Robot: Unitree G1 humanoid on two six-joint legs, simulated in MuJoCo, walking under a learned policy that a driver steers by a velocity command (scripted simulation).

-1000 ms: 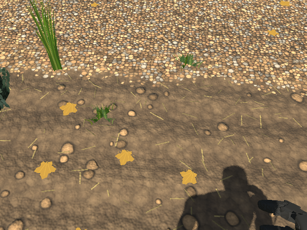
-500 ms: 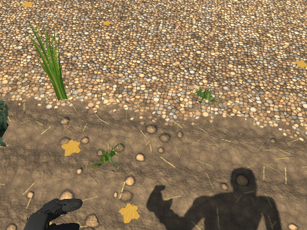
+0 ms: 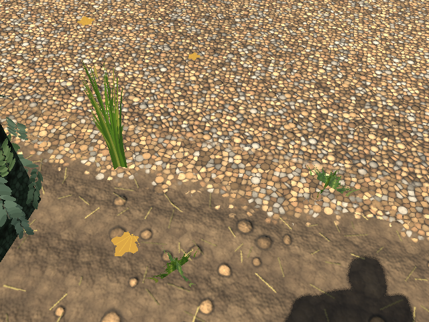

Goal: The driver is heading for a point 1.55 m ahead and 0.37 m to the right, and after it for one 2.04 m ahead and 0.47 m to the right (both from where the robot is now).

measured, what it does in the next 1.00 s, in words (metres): steps on the spot, turning right: right foot, then left foot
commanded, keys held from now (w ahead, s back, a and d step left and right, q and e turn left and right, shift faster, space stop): e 0.48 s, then no key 0.52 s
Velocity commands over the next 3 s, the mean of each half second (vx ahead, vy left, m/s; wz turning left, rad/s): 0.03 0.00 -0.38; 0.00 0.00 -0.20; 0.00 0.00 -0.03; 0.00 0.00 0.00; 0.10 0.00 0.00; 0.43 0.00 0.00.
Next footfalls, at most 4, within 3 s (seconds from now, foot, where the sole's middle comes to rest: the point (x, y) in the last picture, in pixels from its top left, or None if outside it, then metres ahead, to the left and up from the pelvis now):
0.34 right None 0.01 -0.13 -0.77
0.86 left None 0.07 0.09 -0.77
2.98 left None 0.46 -0.05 -0.77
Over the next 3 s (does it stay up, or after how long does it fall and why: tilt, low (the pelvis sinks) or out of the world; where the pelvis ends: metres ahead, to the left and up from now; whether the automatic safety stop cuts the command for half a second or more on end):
stays up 0.26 -0.09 -0.02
